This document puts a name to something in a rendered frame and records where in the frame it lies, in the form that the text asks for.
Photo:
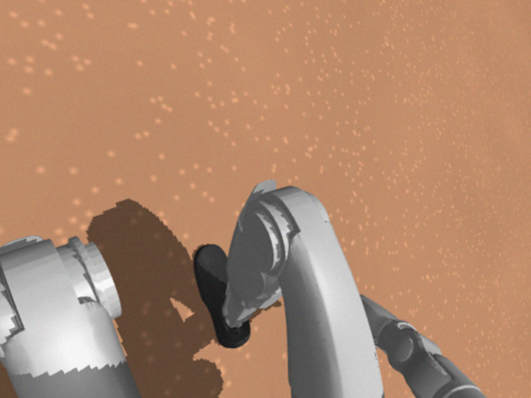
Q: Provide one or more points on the right robot arm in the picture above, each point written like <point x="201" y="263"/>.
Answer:
<point x="419" y="359"/>

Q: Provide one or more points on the right robot hand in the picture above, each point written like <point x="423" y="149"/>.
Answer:
<point x="378" y="317"/>

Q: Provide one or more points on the right robot foot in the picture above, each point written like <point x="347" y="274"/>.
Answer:
<point x="210" y="269"/>

